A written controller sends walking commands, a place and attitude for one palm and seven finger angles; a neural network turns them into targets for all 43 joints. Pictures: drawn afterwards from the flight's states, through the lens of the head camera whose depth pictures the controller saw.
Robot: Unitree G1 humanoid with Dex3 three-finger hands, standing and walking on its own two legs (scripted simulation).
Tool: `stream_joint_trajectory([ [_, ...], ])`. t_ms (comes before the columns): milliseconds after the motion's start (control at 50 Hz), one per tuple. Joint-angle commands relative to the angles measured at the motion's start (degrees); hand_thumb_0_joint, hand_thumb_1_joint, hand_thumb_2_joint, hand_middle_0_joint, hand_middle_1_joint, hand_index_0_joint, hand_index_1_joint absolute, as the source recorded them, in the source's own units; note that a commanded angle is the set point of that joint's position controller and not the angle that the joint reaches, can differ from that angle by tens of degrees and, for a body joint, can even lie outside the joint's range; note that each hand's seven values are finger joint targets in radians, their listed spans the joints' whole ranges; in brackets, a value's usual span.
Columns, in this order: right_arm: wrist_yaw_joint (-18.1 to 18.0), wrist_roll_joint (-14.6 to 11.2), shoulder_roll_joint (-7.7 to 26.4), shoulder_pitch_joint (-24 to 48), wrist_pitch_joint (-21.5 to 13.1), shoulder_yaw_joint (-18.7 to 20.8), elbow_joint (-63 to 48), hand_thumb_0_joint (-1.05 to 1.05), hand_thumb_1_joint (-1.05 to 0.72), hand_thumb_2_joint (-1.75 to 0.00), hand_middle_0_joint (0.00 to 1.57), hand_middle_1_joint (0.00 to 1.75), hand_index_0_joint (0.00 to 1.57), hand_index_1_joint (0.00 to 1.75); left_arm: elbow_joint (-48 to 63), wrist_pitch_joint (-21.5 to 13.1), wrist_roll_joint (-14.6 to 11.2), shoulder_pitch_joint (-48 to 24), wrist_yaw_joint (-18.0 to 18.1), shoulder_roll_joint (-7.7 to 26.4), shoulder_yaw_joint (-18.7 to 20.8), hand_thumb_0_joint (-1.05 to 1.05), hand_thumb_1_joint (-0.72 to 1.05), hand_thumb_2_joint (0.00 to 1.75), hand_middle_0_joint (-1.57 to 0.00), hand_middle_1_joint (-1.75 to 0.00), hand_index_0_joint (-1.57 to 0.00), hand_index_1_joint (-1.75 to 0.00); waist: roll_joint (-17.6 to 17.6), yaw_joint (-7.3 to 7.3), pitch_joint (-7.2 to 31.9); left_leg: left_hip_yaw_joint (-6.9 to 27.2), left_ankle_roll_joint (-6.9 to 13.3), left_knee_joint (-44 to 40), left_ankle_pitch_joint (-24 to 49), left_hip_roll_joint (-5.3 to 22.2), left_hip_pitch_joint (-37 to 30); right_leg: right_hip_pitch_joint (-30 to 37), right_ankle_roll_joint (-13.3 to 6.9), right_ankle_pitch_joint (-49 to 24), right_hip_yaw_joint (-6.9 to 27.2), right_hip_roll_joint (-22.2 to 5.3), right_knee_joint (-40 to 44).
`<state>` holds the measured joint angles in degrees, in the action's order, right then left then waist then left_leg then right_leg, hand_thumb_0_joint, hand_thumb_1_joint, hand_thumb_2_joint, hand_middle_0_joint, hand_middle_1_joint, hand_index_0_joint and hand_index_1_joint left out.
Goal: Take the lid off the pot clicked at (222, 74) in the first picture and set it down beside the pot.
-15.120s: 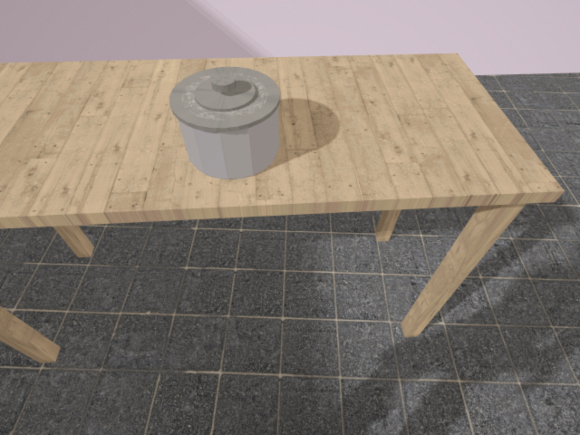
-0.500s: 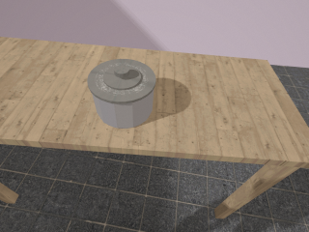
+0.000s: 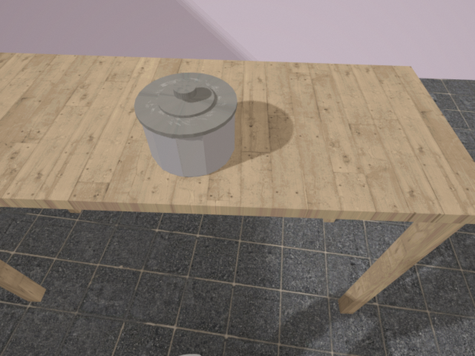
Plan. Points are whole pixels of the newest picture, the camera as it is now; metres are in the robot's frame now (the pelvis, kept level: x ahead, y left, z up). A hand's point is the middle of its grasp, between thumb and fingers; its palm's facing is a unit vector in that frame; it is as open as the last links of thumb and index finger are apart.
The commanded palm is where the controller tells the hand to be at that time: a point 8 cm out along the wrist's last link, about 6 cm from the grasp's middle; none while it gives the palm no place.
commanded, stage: look again from close up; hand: left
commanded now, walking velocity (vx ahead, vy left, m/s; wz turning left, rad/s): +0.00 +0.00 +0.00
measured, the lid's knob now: (184, 89) +0.52 +0.13 +0.17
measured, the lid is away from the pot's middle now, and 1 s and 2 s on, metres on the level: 0.00 0.00 0.00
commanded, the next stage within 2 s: lift the closed hand beside the body in 0.64 s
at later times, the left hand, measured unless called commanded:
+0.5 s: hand out of the picture -0.04 +0.19 -0.17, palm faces +0.01 -0.98 -0.22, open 7.4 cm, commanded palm none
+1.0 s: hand out of the picture +0.13 +0.19 -0.03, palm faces +0.19 -0.94 -0.27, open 6.0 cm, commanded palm +0.06 +0.24 +0.00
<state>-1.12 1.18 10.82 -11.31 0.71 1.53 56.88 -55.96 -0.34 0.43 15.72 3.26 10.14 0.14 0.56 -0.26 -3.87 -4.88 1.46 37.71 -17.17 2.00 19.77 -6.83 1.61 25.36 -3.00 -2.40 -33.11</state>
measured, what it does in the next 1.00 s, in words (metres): stands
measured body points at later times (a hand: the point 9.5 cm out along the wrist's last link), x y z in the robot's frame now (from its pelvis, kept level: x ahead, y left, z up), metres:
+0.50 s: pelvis -0.03 +0.00 +0.01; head +0.00 +0.01 +0.46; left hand -0.04 +0.24 -0.15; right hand +0.02 -0.23 -0.14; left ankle +0.03 +0.10 -0.72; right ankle -0.08 -0.13 -0.72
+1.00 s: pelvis -0.03 -0.01 +0.01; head -0.06 -0.02 +0.46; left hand +0.11 +0.24 -0.01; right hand +0.15 -0.23 -0.07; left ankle +0.03 +0.10 -0.72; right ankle -0.08 -0.13 -0.72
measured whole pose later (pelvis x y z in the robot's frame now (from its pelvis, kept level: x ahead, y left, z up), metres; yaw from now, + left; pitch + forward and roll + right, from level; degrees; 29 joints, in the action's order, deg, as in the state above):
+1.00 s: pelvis -0.03 -0.01 +0.01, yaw +0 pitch -2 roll +0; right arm -1.3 -2.7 9.9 -9.0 -7.4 1.3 41.0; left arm -10.7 0.4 -0.8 28.2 5.4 9.5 2.9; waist 2.2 -0.8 3.0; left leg -5.0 0.9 26.1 -8.8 1.3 15.5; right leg -4.8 1.1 19.4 -3.2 -2.4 -26.1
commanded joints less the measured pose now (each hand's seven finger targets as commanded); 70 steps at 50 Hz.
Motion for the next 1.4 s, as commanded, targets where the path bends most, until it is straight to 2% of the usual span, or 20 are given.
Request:
stream_joint_trajectory([
  [0,0.12,-0.36,6.51,0.14,-0.42,1.17,-4.5,0.0,-0.9,-0.9,0.2,0.3,0.2,0.3,3.27,0.04,0.27,2.97,0.19,7.54,1.74,0.0,0.9,0.9,-0.2,-0.3,-0.2,-0.3,-1.34,0.01,-0.09,5.37,0.8,-5.33,9.74,3.51,-4.16,-7.7,-4.48,-13.15,4.12,-3.46,7.02],
  [120,0.52,-0.23,6.6,-0.98,-0.28,0.94,-4.51,0.0,-0.9,-0.9,0.2,0.3,0.2,0.3,3.45,0.73,0.51,2.73,-0.44,8.16,1.36,0.0,0.9,0.9,-0.2,-0.3,-0.2,-0.3,1.22,-0.04,-3.76,7.0,0.54,-10.69,-4.96,3.25,-1.28,-12.04,-4.66,2.62,4.81,-2.18,9.34],
  [220,0.32,-0.52,7.17,-1.92,-1.1,1.03,-4.55,0.0,-0.9,-0.9,0.2,0.3,0.2,0.3,2.51,0.63,0.42,5.52,-0.73,6.92,1.04,0.0,0.9,0.9,-0.2,-0.3,-0.2,-0.3,3.92,1.12,1.83,10.04,1.83,-14.41,-2.02,5.43,-3.74,-8.13,-3.56,-3.39,2.5,-0.78,6.84],
  [320,0.14,-0.88,6.46,-2.79,-1.59,1.05,-3.85,0.0,-0.9,-0.9,0.2,0.3,0.2,0.3,1.46,0.22,0.41,6.05,-0.75,6.74,0.87,0.0,0.9,0.9,-0.2,-0.3,-0.2,-0.3,0.89,0.96,3.75,8.73,1.76,-13.25,4.75,5.29,-6.45,-7.21,-3.33,-7.84,3.14,-1.73,8.14],
  [700,-0.01,-1.15,5.14,-1.89,-1.9,0.99,-1.33,0.0,-0.9,-0.9,0.2,0.3,0.2,0.3,-0.39,-0.25,0.32,6.13,-0.88,6.83,0.99,0.0,0.9,0.9,-0.2,-0.3,-0.2,-0.3,-0.46,0.95,1.21,6.33,0.83,-12.84,8.93,4.21,-7.56,-7.65,-3.35,-12.43,4.76,-3.19,10.82],
  [720,0.21,-0.74,7.25,0.07,-1.84,0.59,-3.85,0.0,-0.9,-0.9,0.2,0.3,0.2,0.3,-1.72,-0.96,1.61,8.12,0.93,5.47,0.46,0.0,0.9,0.9,-0.2,-0.3,-0.2,-0.3,1.15,1.02,-0.47,5.41,-0.46,-3.56,13.68,4.97,-7.08,-10.1,-3.42,-21.51,8.65,-5.09,13.43],
  [740,0.14,-4.9,11.03,-1.86,-11.61,0.61,-20.24,0.0,-0.9,-0.9,0.2,0.3,0.2,0.3,72.45,-9.68,-5.53,-28.19,1.81,15.64,1.44,0.0,0.9,0.9,-0.24,-0.35,-0.24,-0.35,11.62,0.65,25.54,7.52,-1.81,-12.87,16.38,-0.44,-21.8,-3.47,-3.81,-22.17,1.69,-1.07,8.54],
  [760,-2.06,-5.5,8.06,2.21,-16.15,-1.34,-18.6,0.0,-0.9,-0.9,0.2,0.3,0.2,0.3,71.33,-6.93,-3.17,-15.52,6.53,21.59,5.76,0.0,0.9,0.9,-0.29,-0.4,-0.29,-0.4,15.22,0.93,23.87,5.89,-1.89,-11.54,14.99,0.41,-25.2,-5.85,-4.32,-20.91,1.29,0.41,6.46],
  [780,-3.22,-4.86,9.0,2.48,-17.49,-1.09,-17.54,0.0,-0.9,-0.9,0.2,0.3,0.2,0.3,66.85,-3.34,-2.14,-4.42,7.48,13.46,1.59,0.0,0.9,0.9,-0.33,-0.44,-0.33,-0.44,15.98,1.76,23.72,6.89,-3.03,-14.25,13.44,1.18,-22.74,-5.27,-4.44,-18.25,-0.09,0.3,6.37],
  [800,-2.96,-5.93,6.45,3.25,-17.39,-1.07,-15.97,0.0,-0.9,-0.9,0.2,0.3,0.2,0.3,56.5,1.74,-3.26,11.63,7.98,1.78,-2.76,0.0,0.9,0.9,-0.38,-0.49,-0.38,-0.49,13.72,1.28,16.72,7.81,-2.42,-16.43,11.41,0.98,-20.45,-5.31,-3.94,-17.29,-1.26,0.44,7.48],
  [840,-1.65,-3.9,7.17,5.47,-16.31,-0.02,-18.57,0.0,-0.9,-0.9,0.2,0.3,0.2,0.3,44.96,4.0,-1.05,21.28,7.02,0.95,-0.08,0.0,0.9,0.9,-0.46,-0.59,-0.46,-0.59,2.01,2.47,4.19,7.09,-1.65,-17.44,12.82,0.2,-13.97,-7.54,-3.0,-15.8,-3.17,1.53,11.63],
  [880,-0.61,-3.82,7.24,7.42,-12.77,2.32,-22.13,0.0,-0.9,-0.9,0.2,0.3,0.2,0.3,36.09,4.21,-0.4,33.19,4.6,-0.11,2.59,0.0,0.9,0.9,-0.55,-0.68,-0.55,-0.68,-10.68,3.65,-1.54,5.88,-1.68,-16.51,12.91,0.67,-8.09,-9.21,-2.89,-15.02,-4.04,2.16,12.82],
  [900,-0.48,-4.02,7.16,9.4,-11.25,2.84,-23.96,0.0,-0.9,-0.9,0.2,0.3,0.2,0.3,37.39,3.74,-0.63,35.3,3.19,1.34,4.54,0.0,0.9,0.9,-0.6,-0.73,-0.6,-0.73,-13.47,4.43,-3.72,5.0,-1.72,-16.46,11.69,0.55,-6.4,-9.92,-2.74,-13.76,-3.71,2.09,13.58],
  [940,-0.34,-4.49,7.55,10.93,-10.1,2.9,-27.83,0.0,-0.9,-0.9,0.2,0.3,0.2,0.3,43.85,1.38,-1.07,32.51,0.75,3.1,5.24,0.0,0.9,0.9,-0.68,-0.83,-0.68,-0.83,-14.24,4.15,-6.65,3.35,-1.28,-15.74,8.21,-0.34,-5.63,-11.7,-2.45,-10.5,-2.42,1.66,15.9],
  [1000,-0.76,-3.38,7.47,9.47,-10.99,1.62,-32.98,0.0,-0.9,-0.9,0.2,0.3,0.2,0.3,71.02,-4.35,-2.14,16.74,1.45,13.26,10.79,0.0,0.9,0.9,-0.82,-0.97,-0.82,-0.97,1.16,3.37,3.79,2.05,-0.87,-15.51,9.01,-0.88,-13.82,-8.53,-2.38,-12.13,-0.2,0.87,15.82],
  [1040,-1.95,-2.3,6.57,7.61,-11.65,0.33,-33.08,0.0,-0.9,-0.9,0.2,0.3,0.2,0.3,77.51,-5.0,-2.4,11.69,2.47,13.41,10.27,0.0,0.9,0.9,-0.9,-1.07,-0.9,-1.07,8.73,2.5,7.25,2.09,-0.48,-15.32,10.94,-0.98,-17.52,-7.17,-2.41,-14.61,0.34,1.15,15.71],
  [1080,-2.77,-1.98,6.72,6.49,-11.58,-0.08,-32.73,0.0,-0.9,-0.9,0.2,0.3,0.2,0.3,74.06,-4.13,-2.6,11.05,2.7,10.12,8.09,0.0,0.9,0.9,-0.99,-1.16,-0.99,-1.16,5.95,0.9,4.31,2.11,-0.29,-14.84,9.04,-0.88,-17.45,-9.52,-2.15,-13.18,-0.05,1.63,17.77],
  [1160,-3.27,-2.14,7.8,6.26,-10.47,0.44,-33.45,0.0,-0.9,-0.9,0.2,0.3,0.2,0.3,69.44,-4.0,-2.8,16.38,1.43,7.8,6.96,0.0,0.9,0.9,-1.17,-1.36,-1.17,-1.36,-1.66,1.01,2.55,1.84,0.42,-14.35,8.66,-1.09,-18.92,-10.89,-1.57,-12.84,-0.43,2.22,19.36],
  [1260,-3.86,-1.32,7.43,7.57,-11.28,0.16,-33.76,0.0,-0.9,-0.9,0.2,0.3,0.2,0.3,80.88,-5.43,-2.81,17.43,1.99,15.18,14.05,0.0,0.9,0.9,-1.3,-1.5,-1.3,-1.5,2.4,3.31,6.55,1.5,0.52,-14.67,12.64,-1.47,-20.81,-6.29,-1.81,-16.62,0.13,1.73,18.78],
  [1380,-3.81,-1.48,6.55,9.21,-10.43,-0.05,-33.69,0.0,-0.9,-0.9,0.2,0.3,0.2,0.3,80.74,-5.26,-2.88,22.87,1.13,11.98,13.04,0.0,0.9,0.9,-1.3,-1.5,-1.3,-1.5,0.59,3.61,2.13,1.79,0.46,-15.3,14.58,-1.19,-19.63,-6.2,-1.63,-19.34,-0.28,1.95,18.98],
])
